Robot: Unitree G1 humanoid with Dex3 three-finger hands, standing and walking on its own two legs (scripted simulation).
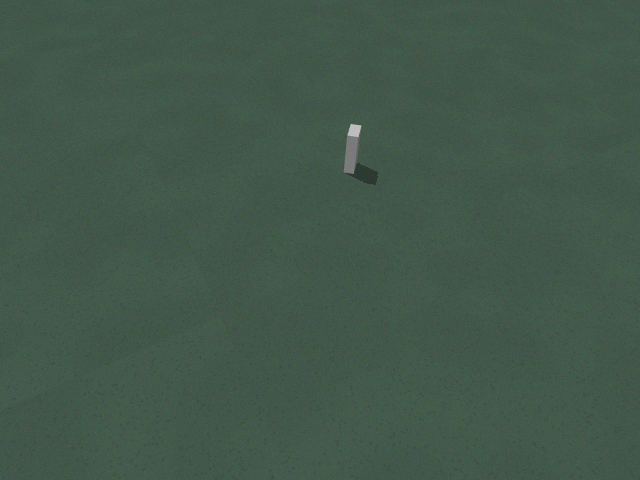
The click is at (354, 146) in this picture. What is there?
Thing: carton on end
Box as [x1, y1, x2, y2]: [344, 124, 360, 173]
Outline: 351,124 347,135 344,172 353,173 356,163 360,125
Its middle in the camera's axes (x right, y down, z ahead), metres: +0.17 -0.42 +1.91
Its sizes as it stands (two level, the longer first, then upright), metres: 0.097 0.051 0.216
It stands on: the floor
